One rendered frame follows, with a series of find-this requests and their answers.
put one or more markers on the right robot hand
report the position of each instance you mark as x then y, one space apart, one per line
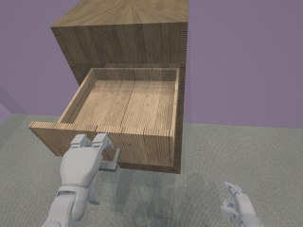
233 210

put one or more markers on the drawer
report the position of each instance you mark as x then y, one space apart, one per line
137 107

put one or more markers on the left robot hand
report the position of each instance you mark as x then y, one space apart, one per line
80 164

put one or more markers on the robot right forearm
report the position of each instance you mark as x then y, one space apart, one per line
250 221

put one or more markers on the handle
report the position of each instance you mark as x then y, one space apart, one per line
111 167

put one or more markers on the cabinet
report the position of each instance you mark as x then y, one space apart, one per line
128 34

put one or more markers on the robot left forearm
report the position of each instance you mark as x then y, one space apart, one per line
68 208

